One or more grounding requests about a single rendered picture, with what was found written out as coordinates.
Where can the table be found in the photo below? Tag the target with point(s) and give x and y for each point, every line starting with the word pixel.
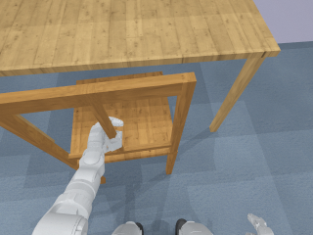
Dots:
pixel 49 36

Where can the robot right hand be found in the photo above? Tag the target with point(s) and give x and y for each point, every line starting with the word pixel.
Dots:
pixel 259 224

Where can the robot left shin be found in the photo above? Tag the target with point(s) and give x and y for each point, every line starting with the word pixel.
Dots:
pixel 131 222

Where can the chair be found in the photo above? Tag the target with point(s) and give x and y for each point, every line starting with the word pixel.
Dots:
pixel 139 100

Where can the robot left thigh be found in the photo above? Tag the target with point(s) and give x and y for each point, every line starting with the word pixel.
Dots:
pixel 127 229

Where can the robot left forearm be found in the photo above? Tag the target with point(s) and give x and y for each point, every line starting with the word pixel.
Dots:
pixel 83 187

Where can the robot left hand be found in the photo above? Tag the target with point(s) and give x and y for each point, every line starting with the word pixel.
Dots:
pixel 98 137

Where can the left robot upper arm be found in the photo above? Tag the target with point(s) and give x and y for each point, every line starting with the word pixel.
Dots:
pixel 55 223

